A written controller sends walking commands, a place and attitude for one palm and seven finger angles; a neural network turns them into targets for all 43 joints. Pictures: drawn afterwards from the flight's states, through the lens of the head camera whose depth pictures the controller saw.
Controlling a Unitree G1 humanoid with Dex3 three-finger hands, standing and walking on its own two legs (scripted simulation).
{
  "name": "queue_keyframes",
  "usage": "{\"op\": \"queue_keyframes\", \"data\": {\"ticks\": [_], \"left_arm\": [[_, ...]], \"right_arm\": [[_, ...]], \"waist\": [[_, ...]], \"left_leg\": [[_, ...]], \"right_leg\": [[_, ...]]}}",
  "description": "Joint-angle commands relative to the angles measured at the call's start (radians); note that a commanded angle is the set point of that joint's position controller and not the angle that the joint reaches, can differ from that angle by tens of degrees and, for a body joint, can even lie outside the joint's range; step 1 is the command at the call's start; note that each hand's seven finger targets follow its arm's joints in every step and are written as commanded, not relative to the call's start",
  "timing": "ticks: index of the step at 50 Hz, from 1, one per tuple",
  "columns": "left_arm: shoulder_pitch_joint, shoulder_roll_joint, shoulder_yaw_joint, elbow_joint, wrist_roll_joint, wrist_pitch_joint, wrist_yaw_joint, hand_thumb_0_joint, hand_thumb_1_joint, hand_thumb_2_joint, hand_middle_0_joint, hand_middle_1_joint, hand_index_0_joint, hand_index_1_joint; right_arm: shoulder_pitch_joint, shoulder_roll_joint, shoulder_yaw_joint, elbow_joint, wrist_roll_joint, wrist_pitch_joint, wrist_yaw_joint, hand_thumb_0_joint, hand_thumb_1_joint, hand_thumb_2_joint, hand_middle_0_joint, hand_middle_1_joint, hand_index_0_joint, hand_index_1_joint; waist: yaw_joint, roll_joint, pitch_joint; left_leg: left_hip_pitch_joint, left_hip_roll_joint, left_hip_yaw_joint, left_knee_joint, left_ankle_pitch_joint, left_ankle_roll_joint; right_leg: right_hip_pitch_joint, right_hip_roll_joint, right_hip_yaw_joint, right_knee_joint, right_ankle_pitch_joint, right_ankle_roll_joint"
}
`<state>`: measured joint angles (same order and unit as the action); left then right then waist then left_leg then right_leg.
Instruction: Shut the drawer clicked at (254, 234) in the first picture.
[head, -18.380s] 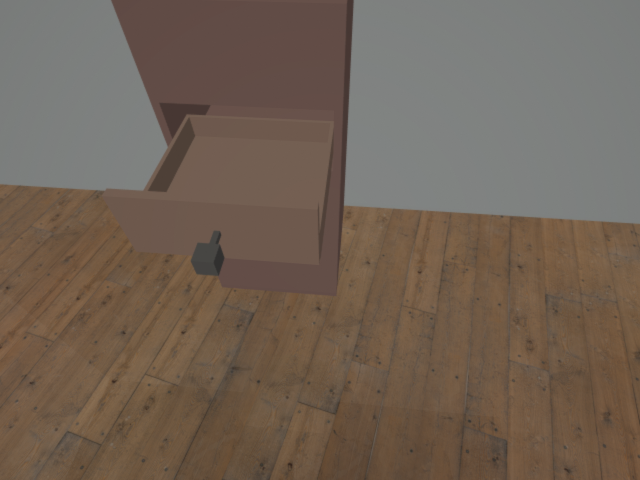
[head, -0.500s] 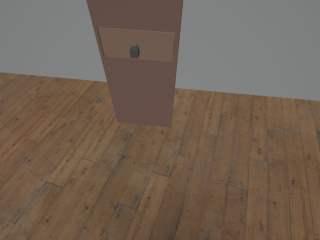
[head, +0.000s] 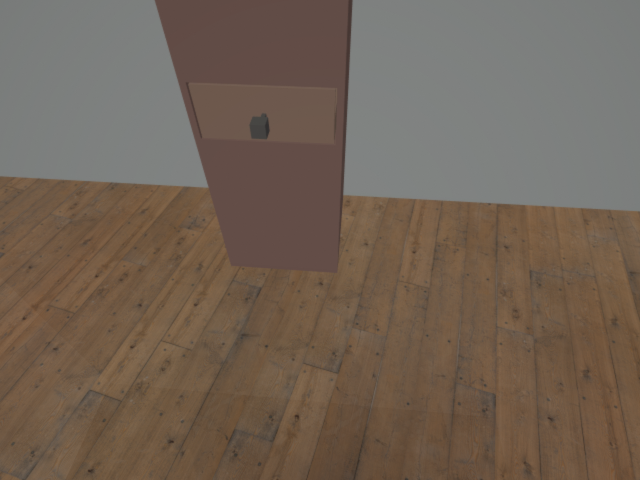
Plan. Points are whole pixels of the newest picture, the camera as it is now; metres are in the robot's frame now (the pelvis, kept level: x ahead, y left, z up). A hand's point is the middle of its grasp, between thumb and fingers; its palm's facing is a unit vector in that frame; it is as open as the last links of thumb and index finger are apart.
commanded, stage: let the arm hang, fingers relaxed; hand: left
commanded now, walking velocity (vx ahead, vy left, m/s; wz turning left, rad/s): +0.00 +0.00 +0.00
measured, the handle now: (261, 123) +0.97 +0.21 -0.08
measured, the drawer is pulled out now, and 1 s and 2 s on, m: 0.00 0.00 0.00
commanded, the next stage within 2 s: look to check the result in 0.12 s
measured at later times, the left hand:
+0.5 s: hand out of the picture +0.02 +0.17 -0.17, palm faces +0.03 -0.98 -0.22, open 7.4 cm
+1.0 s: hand out of the picture +0.08 +0.19 -0.16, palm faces +0.01 -0.96 -0.28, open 7.4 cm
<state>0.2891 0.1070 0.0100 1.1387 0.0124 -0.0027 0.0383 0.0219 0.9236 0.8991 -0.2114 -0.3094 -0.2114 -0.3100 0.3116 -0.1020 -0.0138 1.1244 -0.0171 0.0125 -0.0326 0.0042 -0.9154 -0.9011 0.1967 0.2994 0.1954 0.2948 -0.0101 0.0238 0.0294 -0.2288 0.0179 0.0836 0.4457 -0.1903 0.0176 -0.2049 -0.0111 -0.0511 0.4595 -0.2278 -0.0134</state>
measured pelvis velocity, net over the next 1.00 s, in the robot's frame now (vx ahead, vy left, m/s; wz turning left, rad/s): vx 0.02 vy -0.02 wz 0.01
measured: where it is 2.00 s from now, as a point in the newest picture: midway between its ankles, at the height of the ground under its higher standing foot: outside the picture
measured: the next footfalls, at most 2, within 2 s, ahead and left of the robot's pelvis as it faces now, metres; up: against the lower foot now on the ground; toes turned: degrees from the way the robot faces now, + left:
none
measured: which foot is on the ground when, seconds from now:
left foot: down 0.00-1.00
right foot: down 0.00-1.00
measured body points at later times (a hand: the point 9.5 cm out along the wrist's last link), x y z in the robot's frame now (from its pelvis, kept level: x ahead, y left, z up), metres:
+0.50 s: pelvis +0.01 -0.01 +0.00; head +0.03 -0.03 +0.45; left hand +0.02 +0.22 -0.15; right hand +0.00 -0.23 -0.17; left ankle +0.03 +0.11 -0.74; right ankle +0.01 -0.11 -0.74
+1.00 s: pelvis +0.02 -0.02 +0.01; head +0.04 -0.04 +0.46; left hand +0.08 +0.24 -0.14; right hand +0.07 -0.28 -0.15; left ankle +0.03 +0.11 -0.74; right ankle +0.01 -0.11 -0.74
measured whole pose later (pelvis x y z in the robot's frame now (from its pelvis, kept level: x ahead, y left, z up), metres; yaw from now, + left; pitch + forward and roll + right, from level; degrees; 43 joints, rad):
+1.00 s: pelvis +0.02 -0.02 +0.01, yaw +0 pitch -2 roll +0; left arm 0.15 0.23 0.02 1.14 0.01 -0.02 0.01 0.01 0.90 0.90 -0.20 -0.30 -0.20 -0.30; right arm 0.17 -0.25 -0.02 1.13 -0.02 0.01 -0.02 0.00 -0.91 -0.90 0.20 0.30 0.20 0.29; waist -0.01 0.03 0.06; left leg -0.15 0.04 0.07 0.36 -0.18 -0.02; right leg -0.11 0.02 -0.07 0.36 -0.22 -0.04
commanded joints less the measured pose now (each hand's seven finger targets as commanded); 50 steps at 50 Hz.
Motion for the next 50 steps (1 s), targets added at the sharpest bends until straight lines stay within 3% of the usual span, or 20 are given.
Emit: {"op": "queue_keyframes", "data": {"ticks": [1, 25, 43, 50], "left_arm": [[0.072, 0.110, 0.025, -0.019, 0.003, -0.011, 0.007, 0.000, 0.900, 0.900, -0.200, -0.300, -0.200, -0.300], [-0.022, 0.184, 0.034, -0.021, 0.000, -0.016, -0.002, 0.000, 0.900, 0.900, -0.200, -0.300, -0.200, -0.300], [-0.112, 0.277, 0.045, -0.042, -0.001, -0.031, -0.010, 0.000, 0.900, 0.900, -0.200, -0.300, -0.200, -0.300], [-0.142, 0.310, 0.043, -0.045, -0.002, -0.031, -0.015, 0.000, 0.900, 0.900, -0.200, -0.300, -0.200, -0.300]], "right_arm": [[0.089, -0.091, -0.019, -0.017, -0.001, -0.014, -0.004, 0.000, -0.900, -0.900, 0.200, 0.300, 0.200, 0.300], [0.009, -0.163, -0.023, -0.011, -0.003, -0.015, -0.003, 0.000, -0.900, -0.900, 0.200, 0.300, 0.200, 0.300], [-0.096, -0.261, -0.029, -0.026, -0.002, -0.024, 0.000, 0.000, -0.900, -0.900, 0.200, 0.300, 0.200, 0.300], [-0.133, -0.300, -0.029, -0.033, -0.003, -0.022, 0.003, 0.000, -0.900, -0.900, 0.200, 0.300, 0.200, 0.300]], "waist": [[0.001, -0.019, 0.066], [-0.002, -0.020, 0.059], [0.000, -0.023, -0.007], [0.000, -0.026, 0.001]], "left_leg": [[0.008, 0.091, -0.110, -0.109, -0.033, 0.017], [0.057, 0.095, -0.098, -0.117, 0.006, 0.005], [0.111, 0.112, -0.103, -0.124, 0.114, -0.001], [0.121, 0.114, -0.106, -0.138, 0.087, -0.003]], "right_leg": [[-0.060, -0.079, 0.086, -0.121, 0.002, -0.028], [-0.024, -0.093, 0.098, -0.169, 0.007, -0.035], [0.053, -0.107, 0.098, -0.176, 0.178, -0.037], [0.046, -0.109, 0.110, -0.202, 0.136, -0.036]]}}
